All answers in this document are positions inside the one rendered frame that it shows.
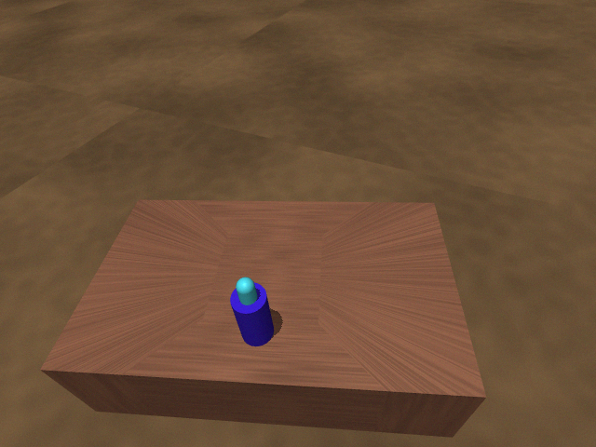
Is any bottle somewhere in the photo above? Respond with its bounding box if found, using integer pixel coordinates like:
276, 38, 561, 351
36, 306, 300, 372
230, 277, 274, 346

